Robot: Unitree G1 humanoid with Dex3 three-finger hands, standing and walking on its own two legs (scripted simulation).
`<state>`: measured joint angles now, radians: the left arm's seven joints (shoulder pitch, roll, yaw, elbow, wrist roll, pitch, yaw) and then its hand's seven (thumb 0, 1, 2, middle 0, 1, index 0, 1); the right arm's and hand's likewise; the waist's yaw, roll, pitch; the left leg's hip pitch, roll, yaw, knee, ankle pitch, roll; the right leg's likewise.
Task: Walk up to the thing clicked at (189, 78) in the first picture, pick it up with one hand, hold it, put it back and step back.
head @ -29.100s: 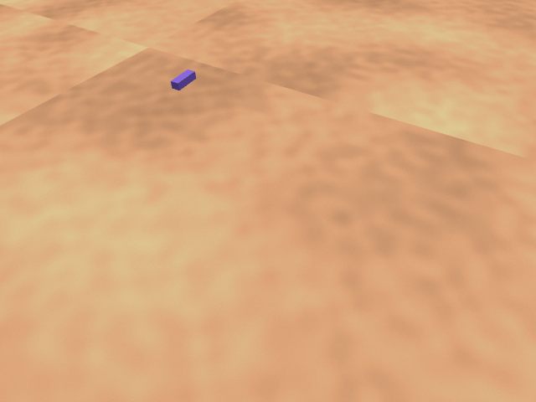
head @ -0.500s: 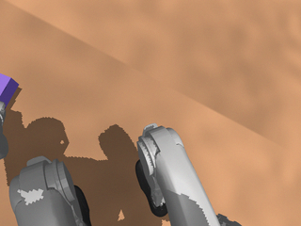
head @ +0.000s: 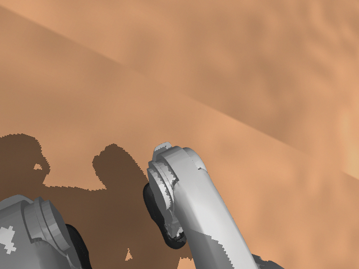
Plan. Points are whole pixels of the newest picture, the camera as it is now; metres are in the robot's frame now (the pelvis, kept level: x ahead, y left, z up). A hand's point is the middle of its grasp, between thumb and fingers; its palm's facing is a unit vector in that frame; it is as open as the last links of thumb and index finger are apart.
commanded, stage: rest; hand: left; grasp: from above
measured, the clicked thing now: out of the picture +0.46 +0.33 -0.25
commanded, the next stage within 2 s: open in 0.60 s
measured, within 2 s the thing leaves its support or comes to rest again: rests again in 0.54 s
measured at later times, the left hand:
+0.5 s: hand out of the picture +0.45 +0.32 -0.24, palm faces -0.17 -0.41 -0.90, open 9.7 cm
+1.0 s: hand out of the picture +0.45 +0.32 -0.25, palm faces -0.15 -0.41 -0.90, open 10.8 cm
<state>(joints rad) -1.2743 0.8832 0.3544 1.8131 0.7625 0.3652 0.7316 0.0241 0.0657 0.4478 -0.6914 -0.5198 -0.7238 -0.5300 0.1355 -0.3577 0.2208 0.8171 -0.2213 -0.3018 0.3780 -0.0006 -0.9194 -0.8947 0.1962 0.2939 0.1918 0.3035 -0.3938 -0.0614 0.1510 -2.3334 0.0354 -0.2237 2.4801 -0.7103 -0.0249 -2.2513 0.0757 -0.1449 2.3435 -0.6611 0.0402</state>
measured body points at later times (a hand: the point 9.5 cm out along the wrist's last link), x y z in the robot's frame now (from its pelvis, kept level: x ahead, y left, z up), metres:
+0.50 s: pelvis +0.00 +0.00 +0.00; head +0.30 +0.10 +0.32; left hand +0.46 +0.33 -0.19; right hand +0.00 -0.25 -0.05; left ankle +0.07 +0.13 -0.28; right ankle +0.11 -0.11 -0.28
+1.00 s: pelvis +0.00 +0.01 +0.01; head +0.30 +0.11 +0.32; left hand +0.46 +0.34 -0.19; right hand +0.00 -0.24 -0.04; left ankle +0.07 +0.13 -0.28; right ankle +0.11 -0.11 -0.28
